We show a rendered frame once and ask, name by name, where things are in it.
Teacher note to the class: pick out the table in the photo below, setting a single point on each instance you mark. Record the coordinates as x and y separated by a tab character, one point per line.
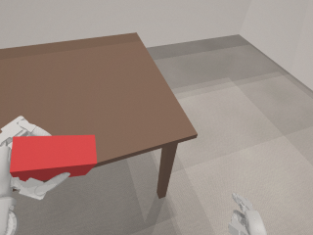
107	86

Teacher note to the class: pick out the robot right hand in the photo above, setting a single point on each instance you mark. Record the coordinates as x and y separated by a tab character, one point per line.
249	223

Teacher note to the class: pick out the robot left forearm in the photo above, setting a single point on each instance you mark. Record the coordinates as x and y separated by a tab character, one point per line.
9	221

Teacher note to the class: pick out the sponge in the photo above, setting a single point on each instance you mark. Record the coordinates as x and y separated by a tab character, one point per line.
44	157

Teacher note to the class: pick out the robot left hand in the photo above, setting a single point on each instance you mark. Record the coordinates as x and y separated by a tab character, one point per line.
32	188

